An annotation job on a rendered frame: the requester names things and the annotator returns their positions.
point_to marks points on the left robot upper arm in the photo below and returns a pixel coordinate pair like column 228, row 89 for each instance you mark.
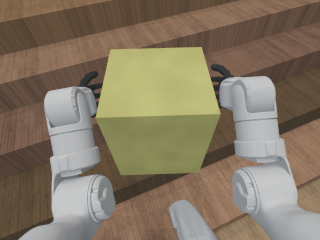
column 79, row 207

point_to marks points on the carton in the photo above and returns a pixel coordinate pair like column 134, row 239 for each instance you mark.
column 157, row 110

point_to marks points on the right robot upper arm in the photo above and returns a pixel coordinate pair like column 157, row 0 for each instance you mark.
column 268, row 194

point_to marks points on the left robot hand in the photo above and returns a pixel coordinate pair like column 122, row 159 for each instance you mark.
column 84, row 83

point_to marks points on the robot left forearm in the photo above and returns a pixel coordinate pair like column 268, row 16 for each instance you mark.
column 68, row 113

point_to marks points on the robot right thigh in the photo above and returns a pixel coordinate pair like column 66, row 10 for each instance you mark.
column 188, row 220

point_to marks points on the right robot hand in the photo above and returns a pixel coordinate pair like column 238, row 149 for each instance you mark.
column 225, row 72

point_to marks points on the robot right forearm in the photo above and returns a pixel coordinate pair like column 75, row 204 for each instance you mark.
column 253, row 102

